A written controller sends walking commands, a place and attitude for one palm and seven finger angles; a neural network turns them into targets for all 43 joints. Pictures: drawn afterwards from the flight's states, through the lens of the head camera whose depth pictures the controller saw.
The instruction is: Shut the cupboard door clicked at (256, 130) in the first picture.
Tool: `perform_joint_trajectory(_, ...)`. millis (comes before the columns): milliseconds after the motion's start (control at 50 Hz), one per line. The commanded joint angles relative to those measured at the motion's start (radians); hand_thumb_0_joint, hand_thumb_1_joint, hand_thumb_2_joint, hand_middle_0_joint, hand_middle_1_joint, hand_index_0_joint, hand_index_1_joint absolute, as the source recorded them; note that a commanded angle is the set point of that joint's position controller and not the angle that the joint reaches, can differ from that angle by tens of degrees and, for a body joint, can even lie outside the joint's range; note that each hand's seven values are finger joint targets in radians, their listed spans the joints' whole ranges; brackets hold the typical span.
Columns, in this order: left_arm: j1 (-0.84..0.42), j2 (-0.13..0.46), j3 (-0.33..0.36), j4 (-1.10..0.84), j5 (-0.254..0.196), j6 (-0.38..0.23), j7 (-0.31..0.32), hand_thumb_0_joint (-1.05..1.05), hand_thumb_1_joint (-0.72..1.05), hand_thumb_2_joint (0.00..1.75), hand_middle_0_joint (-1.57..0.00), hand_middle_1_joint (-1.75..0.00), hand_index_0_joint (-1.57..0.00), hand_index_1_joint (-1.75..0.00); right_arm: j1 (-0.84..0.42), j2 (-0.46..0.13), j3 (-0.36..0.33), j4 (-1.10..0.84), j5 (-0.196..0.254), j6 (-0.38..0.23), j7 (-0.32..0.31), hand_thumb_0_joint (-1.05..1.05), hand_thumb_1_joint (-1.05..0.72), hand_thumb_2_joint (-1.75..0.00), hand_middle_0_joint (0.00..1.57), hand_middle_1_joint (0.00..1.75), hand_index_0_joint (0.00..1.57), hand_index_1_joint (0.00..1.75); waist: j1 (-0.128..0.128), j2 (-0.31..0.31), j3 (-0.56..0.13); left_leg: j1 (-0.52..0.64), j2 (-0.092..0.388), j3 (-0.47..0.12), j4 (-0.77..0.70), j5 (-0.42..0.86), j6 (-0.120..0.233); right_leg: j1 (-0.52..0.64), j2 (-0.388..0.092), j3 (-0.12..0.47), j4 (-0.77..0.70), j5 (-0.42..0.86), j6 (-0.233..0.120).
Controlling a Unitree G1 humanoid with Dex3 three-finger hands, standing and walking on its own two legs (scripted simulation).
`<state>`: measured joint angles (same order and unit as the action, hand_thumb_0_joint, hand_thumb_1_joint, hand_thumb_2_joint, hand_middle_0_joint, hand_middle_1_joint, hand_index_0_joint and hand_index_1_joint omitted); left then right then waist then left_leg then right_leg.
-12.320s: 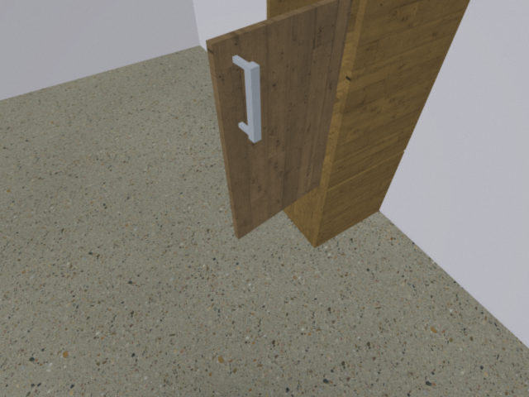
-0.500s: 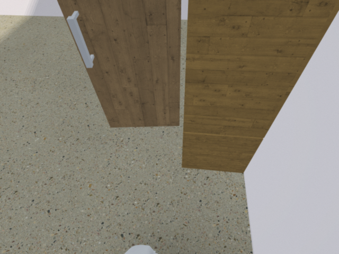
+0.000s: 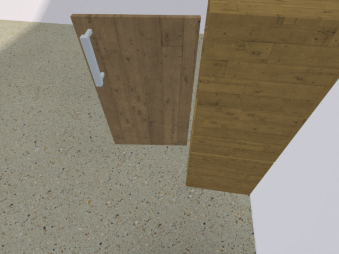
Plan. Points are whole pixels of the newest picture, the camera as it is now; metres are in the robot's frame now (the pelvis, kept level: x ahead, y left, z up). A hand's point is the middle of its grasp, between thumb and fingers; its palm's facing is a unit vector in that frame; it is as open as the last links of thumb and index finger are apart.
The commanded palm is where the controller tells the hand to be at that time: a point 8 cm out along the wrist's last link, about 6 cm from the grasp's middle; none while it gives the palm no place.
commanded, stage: take the last steps up to it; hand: left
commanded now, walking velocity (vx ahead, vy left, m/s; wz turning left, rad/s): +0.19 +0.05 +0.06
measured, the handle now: (94, 59) +0.61 +0.26 +0.14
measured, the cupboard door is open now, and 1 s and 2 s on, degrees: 97 97 97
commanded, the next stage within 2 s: come to a stop and stand still in 0.16 s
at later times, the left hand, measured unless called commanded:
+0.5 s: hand out of the picture +0.11 +0.22 -0.18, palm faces +0.07 -0.98 -0.20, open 7.3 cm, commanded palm none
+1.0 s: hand (95, 243) +0.18 +0.22 -0.18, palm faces +0.03 -0.98 -0.21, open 7.4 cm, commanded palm none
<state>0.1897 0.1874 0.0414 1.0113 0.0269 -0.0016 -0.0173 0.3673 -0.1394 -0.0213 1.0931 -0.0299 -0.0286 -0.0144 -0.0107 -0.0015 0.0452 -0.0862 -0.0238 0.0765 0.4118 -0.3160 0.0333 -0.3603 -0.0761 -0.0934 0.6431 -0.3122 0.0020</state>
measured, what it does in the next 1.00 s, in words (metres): walks ahead: right foot, then left foot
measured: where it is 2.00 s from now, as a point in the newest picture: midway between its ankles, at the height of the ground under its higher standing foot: outside the picture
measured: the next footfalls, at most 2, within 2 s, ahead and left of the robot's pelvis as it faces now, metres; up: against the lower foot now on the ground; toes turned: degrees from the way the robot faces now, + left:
right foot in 0.02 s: +0.09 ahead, -0.12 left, +0.00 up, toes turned -6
left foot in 0.32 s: +0.18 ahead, +0.14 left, +0.00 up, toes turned +8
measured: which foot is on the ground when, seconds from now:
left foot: down 0.00-0.04, up 0.06-0.30, down 0.32-0.64, up 0.66-0.88, down 0.90-1.00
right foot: up 0.00-0.00, down 0.02-0.34, up 0.36-0.58, down 0.60-1.00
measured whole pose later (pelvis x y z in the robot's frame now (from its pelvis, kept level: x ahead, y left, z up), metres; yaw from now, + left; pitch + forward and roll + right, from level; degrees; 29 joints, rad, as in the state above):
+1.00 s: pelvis +0.13 +0.04 -0.01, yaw +1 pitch +1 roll -1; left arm 0.21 0.17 0.01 1.03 0.02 0.00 0.05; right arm 0.21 -0.18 -0.04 1.01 -0.02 0.01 -0.02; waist 0.00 -0.01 0.05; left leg -0.22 0.00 0.08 0.56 -0.36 0.03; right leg -0.24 -0.03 -0.06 0.55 -0.32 0.00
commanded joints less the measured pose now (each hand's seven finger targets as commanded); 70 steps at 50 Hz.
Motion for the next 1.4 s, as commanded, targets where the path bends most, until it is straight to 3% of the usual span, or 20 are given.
perform_joint_trajectory(0, 0.215, 0.172, 0.047, 0.009, 0.0, -0.041, 0.012, 0.0, 0.9, 0.9, -0.2, -0.3, -0.2, -0.3, -0.008, -0.095, -0.023, -0.058, 0.018, -0.014, 0.004, 0.0, -0.9, -0.9, 0.2, 0.3, 0.2, 0.3, 0.107, -0.169, 0.024, -0.468, 0.022, 0.004, 0.212, -0.157, -0.003, 0.457, -0.214, 0.334, -0.311, -0.099, -0.108)
perform_joint_trajectory(20, 0.278, 0.237, 0.063, 0.019, -0.006, -0.036, 0.018, 0.0, 0.9, 0.9, -0.2, -0.3, -0.2, -0.3, -0.019, -0.102, -0.029, -0.088, 0.013, -0.008, 0.01, 0.0, -0.9, -0.9, 0.2, 0.3, 0.2, 0.3, 0.122, -0.258, -0.011, -0.526, 0.001, 0.03, 0.431, -0.306, -0.021, 0.464, -0.372, 0.526, -0.447, -0.203, -0.202)
perform_joint_trajectory(40, 0.257, 0.204, 0.06, 0.013, -0.01, -0.044, 0.029, 0.0, 0.9, 0.9, -0.2, -0.3, -0.2, -0.3, -0.075, -0.127, -0.038, -0.089, 0.011, -0.001, 0.008, 0.0, -0.9, -0.9, 0.2, 0.3, 0.2, 0.3, 0.121, -0.264, 0.022, -0.538, 0.057, -0.052, 0.59, -0.279, -0.021, 0.356, -0.373, 0.568, -0.493, -0.264, -0.227)
perform_joint_trajectory(160, 0.113, 0.096, 0.044, -0.009, -0.002, -0.073, 0.035, 0.0, 0.9, 0.9, -0.2, -0.3, -0.2, -0.3, -0.056, -0.02, -0.035, -0.072, 0.011, 0.011, 0.033, 0.0, -0.9, -0.9, 0.2, 0.3, 0.2, 0.3, 0.018, -0.104, 0.002, -0.352, 0.114, -0.023, 0.374, -0.033, -0.061, 0.167, -0.245, 0.132, -0.449, 0.202, -0.159)
perform_joint_trajectory(260, 0.09, 0.109, 0.035, 0.023, -0.009, -0.058, 0.027, 0.0, 0.9, 0.9, -0.2, -0.3, -0.2, -0.3, -0.005, -0.04, -0.028, -0.055, 0.005, -0.009, 0.029, 0.0, -0.9, -0.9, 0.2, 0.3, 0.2, 0.3, -0.011, -0.073, -0.015, -0.073, 0.048, 0.031, 0.038, 0.178, -0.068, 0.06, -0.145, 0.049, -0.289, 0.122, -0.08)
perform_joint_trajectory(300, 0.121, 0.037, 0.008, 0.008, -0.02, -0.038, 0.034, 0.0, 0.9, 0.9, -0.2, -0.3, -0.2, -0.3, 0.057, -0.173, -0.04, -0.053, 0.003, -0.019, 0.003, 0.0, -0.9, -0.9, 0.2, 0.3, 0.2, 0.3, -0.022, 0.175, -0.087, 0.04, 0.294, -0.229, -0.018, 0.502, 0.039, -0.033, -0.018, -0.038, -0.063, -0.035, 0.014)
perform_joint_trajectory(320, 0.134, 0.018, -0.003, 0.008, -0.019, -0.027, 0.043, 0.0, 0.9, 0.9, -0.2, -0.3, -0.2, -0.3, 0.041, -0.213, -0.044, -0.061, 0.001, -0.007, -0.009, 0.0, -0.9, -0.9, 0.2, 0.3, 0.2, 0.3, -0.022, 0.163, -0.09, -0.058, 0.375, -0.285, -0.058, 0.521, 0.102, 0.038, 0.013, -0.02, 0.013, -0.199, 0.024)
perform_joint_trajectory(420, 0.138, 0.066, -0.003, 0.054, -0.026, 0.012, 0.044, 0.0, 0.9, 0.9, -0.2, -0.3, -0.2, -0.3, -0.084, -0.189, -0.034, -0.055, 0.015, 0.006, -0.043, 0.0, -0.9, -0.9, 0.2, 0.3, 0.2, 0.3, -0.005, 0.157, -0.117, 0.041, 0.339, -0.179, 0.002, 1.004, 0.117, 0.052, -0.008, 0.052, 0.055, -0.159, 0.025)
perform_joint_trajectory(560, 0.189, 0.078, 0.025, -0.013, -0.005, 0.038, 0.04, 0.0, 0.9, 0.9, -0.2, -0.3, -0.2, -0.3, -0.198, -0.209, -0.07, -0.102, 0.014, 0.049, -0.04, 0.0, -0.9, -0.9, 0.2, 0.3, 0.2, 0.3, 0.039, 0.086, -0.072, -0.147, 0.292, -0.134, 0.059, 0.521, 0.081, 0.142, 0.012, 0.071, -0.108, 0.102, -0.017)
perform_joint_trajectory(600, 0.128, 0.161, 0.034, -0.043, 0.008, 0.028, 0.042, 0.0, 0.9, 0.9, -0.2, -0.3, -0.2, -0.3, -0.175, -0.142, -0.067, -0.116, 0.026, 0.063, -0.023, 0.0, -0.9, -0.9, 0.2, 0.3, 0.2, 0.3, 0.01, -0.173, -0.064, -0.247, 0.098, -0.006, 0.206, 0.056, -0.027, 0.149, -0.172, 0.273, -0.281, 0.327, -0.096)
perform_joint_trajectory(640, 0.102, 0.159, 0.029, -0.04, -0.002, 0.004, 0.051, 0.0, 0.9, 0.9, -0.2, -0.3, -0.2, -0.3, -0.222, -0.103, -0.058, -0.122, 0.022, 0.082, -0.014, 0.0, -0.9, -0.9, 0.2, 0.3, 0.2, 0.3, 0.031, -0.224, -0.038, -0.285, 0.03, -0.065, 0.478, -0.24, -0.048, 0.114, -0.268, 0.339, -0.352, 0.504, -0.195)
perform_joint_trajectory(800, 0.09, 0.175, 0.028, 0.003, -0.011, -0.019, 0.057, 0.0, 0.9, 0.9, -0.2, -0.3, -0.2, -0.3, -0.189, -0.085, -0.032, -0.081, 0.028, 0.061, -0.009, 0.0, -0.9, -0.9, 0.2, 0.3, 0.2, 0.3, 0.033, -0.141, -0.104, -0.251, 0.03, -0.025, 0.168, -0.101, -0.088, 0.379, -0.201, 0.212, -0.195, 0.883, -0.167)
perform_joint_trajectory(840, 0.06, 0.165, 0.023, 0.01, -0.02, -0.018, 0.056, 0.0, 0.9, 0.9, -0.2, -0.3, -0.2, -0.3, -0.135, -0.096, -0.029, -0.056, 0.026, 0.049, -0.011, 0.0, -0.9, -0.9, 0.2, 0.3, 0.2, 0.3, 0.008, -0.138, -0.106, -0.111, 0.05, -0.034, -0.027, 0.126, -0.079, 0.307, -0.168, 0.184, -0.163, 0.766, -0.107)
perform_joint_trajectory(880, 0.072, 0.111, 0.013, -0.001, -0.026, -0.012, 0.052, 0.0, 0.9, 0.9, -0.2, -0.3, -0.2, -0.3, -0.136, -0.159, -0.034, -0.056, 0.016, 0.033, -0.015, 0.0, -0.9, -0.9, 0.2, 0.3, 0.2, 0.3, 0.032, 0.065, -0.127, -0.012, 0.199, -0.136, -0.002, 0.506, -0.016, 0.2, -0.069, 0.113, -0.17, 0.425, -0.022)
perform_joint_trajectory(900, 0.13, 0.1, 0.004, 0.005, -0.012, -0.031, 0.1, 0.0, 0.9, 0.9, -0.2, -0.3, -0.2, -0.3, -0.152, -0.193, -0.046, -0.133, 0.026, 0.018, -0.009, 0.0, -0.9, -0.9, 0.2, 0.3, 0.2, 0.3, 0.013, 0.096, -0.142, -0.032, 0.191, -0.052, 0.185, 0.627, -0.028, 0.175, -0.081, 0.135, -0.143, 0.589, -0.024)
perform_joint_trajectory(920, 0.094, 0.153, 0.005, -0.045, -0.01, -0.03, 0.094, 0.0, 0.9, 0.9, -0.2, -0.3, -0.2, -0.3, -0.111, -0.152, -0.035, -0.153, 0.013, 0.017, -0.006, 0.0, -0.9, -0.9, 0.2, 0.3, 0.2, 0.3, 0.006, 0.146, -0.156, -0.097, 0.134, -0.071, 0.175, 0.443, -0.024, 0.208, -0.106, 0.169, -0.099, 0.55, -0.068)
perform_joint_trajectory(960, 0.065, 0.109, -0.012, -0.053, -0.012, -0.018, 0.082, 0.0, 0.9, 0.9, -0.2, -0.3, -0.2, -0.3, -0.07, -0.133, -0.019, -0.167, 0.007, 0.004, -0.011, 0.0, -0.9, -0.9, 0.2, 0.3, 0.2, 0.3, 0.001, 0.261, -0.14, -0.052, 0.18, -0.125, 0.076, 0.69, 0.0, 0.149, -0.031, 0.094, -0.02, 0.324, -0.066)
perform_joint_trajectory(1000, 0.078, 0.087, -0.019, -0.049, -0.013, -0.006, 0.077, 0.0, 0.9, 0.9, -0.2, -0.3, -0.2, -0.3, -0.056, -0.161, -0.016, -0.177, 0.011, 0.003, -0.021, 0.0, -0.9, -0.9, 0.2, 0.3, 0.2, 0.3, 0.011, 0.23, -0.105, -0.002, 0.231, -0.17, 0.04, 0.889, 0.044, 0.092, 0.039, 0.05, -0.001, -0.022, -0.038)
perform_joint_trajectory(1140, 0.076, 0.088, -0.031, -0.029, -0.014, 0.003, 0.054, 0.0, 0.9, 0.9, -0.2, -0.3, -0.2, -0.3, -0.082, -0.156, -0.002, -0.183, 0.012, 0.003, -0.015, 0.0, -0.9, -0.9, 0.2, 0.3, 0.2, 0.3, 0.014, -0.025, 0.037, -0.156, 0.144, -0.141, -0.07, 0.152, 0.029, 0.109, -0.004, 0.135, -0.157, 0.076, -0.044)
perform_joint_trajectory(1380, 0.104, 0.104, -0.043, 0.027, -0.016, -0.009, 0.049, 0.0, 0.9, 0.9, -0.2, -0.3, -0.2, -0.3, -0.051, -0.153, 0.021, -0.085, 0.015, -0.01, -0.01, 0.0, -0.9, -0.9, 0.2, 0.3, 0.2, 0.3, 0.014, -0.024, 0.008, -0.098, 0.129, -0.104, -0.109, 0.154, 0.021, 0.128, -0.025, 0.156, -0.207, 0.138, -0.038)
